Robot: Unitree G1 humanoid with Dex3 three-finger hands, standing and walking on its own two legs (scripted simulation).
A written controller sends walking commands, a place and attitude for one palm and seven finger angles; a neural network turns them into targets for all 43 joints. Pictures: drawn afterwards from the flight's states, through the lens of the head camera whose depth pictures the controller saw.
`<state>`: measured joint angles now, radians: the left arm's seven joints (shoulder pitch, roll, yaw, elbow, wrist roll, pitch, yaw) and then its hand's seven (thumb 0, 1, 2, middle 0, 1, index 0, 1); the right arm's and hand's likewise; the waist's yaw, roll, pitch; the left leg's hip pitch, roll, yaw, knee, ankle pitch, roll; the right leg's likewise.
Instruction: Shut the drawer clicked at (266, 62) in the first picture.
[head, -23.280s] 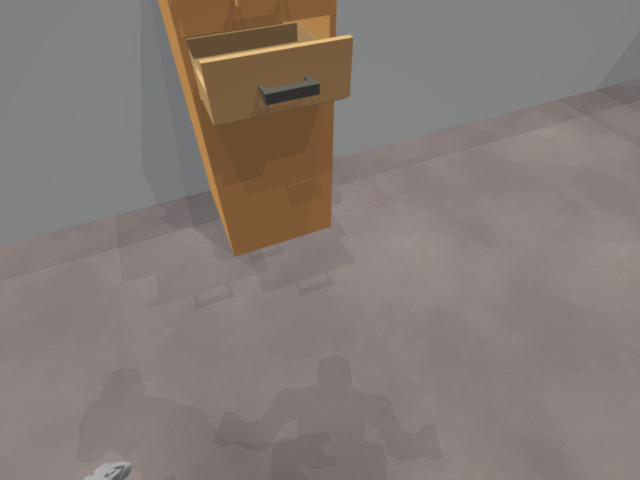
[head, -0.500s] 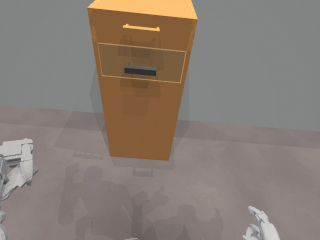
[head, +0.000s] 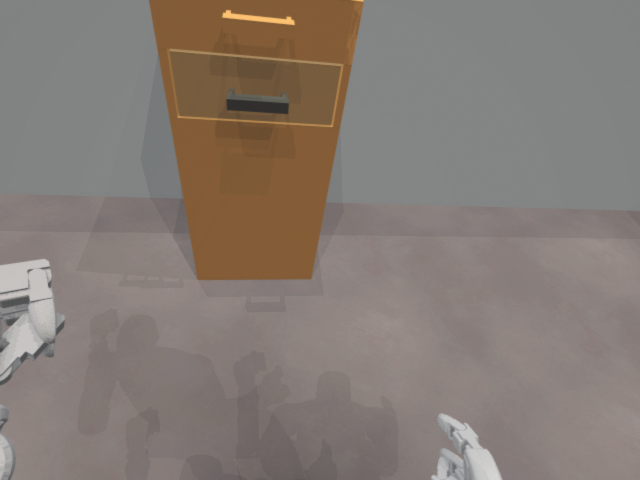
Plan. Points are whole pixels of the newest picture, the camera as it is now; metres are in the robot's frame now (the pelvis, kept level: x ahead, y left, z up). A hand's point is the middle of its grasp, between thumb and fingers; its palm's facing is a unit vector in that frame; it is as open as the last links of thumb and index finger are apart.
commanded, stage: stop stepping back and stand still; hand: left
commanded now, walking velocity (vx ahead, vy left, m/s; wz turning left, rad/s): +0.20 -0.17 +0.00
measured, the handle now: (258, 98) +0.92 +0.16 +0.00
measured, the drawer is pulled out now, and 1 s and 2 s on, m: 0.00 0.00 0.00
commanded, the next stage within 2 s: let the arm hang, fingers relaxed in 0.64 s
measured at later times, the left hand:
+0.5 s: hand (1, 419) +0.14 +0.25 +0.15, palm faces +0.40 -0.84 -0.37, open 3.2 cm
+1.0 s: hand out of the picture +0.04 +0.20 -0.16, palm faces +0.09 -0.96 -0.27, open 3.0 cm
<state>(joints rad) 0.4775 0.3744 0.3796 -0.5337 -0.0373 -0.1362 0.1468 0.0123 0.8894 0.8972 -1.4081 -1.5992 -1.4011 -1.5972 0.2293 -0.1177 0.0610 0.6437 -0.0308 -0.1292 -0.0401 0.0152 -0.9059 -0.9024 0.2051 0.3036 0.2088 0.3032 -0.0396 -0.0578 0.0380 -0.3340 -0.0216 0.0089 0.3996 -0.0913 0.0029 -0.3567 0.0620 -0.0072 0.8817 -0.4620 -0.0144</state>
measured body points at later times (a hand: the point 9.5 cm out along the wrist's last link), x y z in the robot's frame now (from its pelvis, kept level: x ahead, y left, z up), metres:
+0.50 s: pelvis -0.05 +0.02 -0.02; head -0.06 +0.04 +0.43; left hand +0.11 +0.30 +0.17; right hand +0.09 -0.22 -0.09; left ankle -0.02 +0.17 -0.74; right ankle -0.07 -0.07 -0.73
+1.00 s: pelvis -0.05 +0.01 -0.02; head -0.01 -0.01 +0.43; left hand +0.03 +0.25 -0.14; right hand +0.09 -0.22 -0.16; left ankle -0.03 +0.13 -0.74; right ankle -0.06 -0.07 -0.74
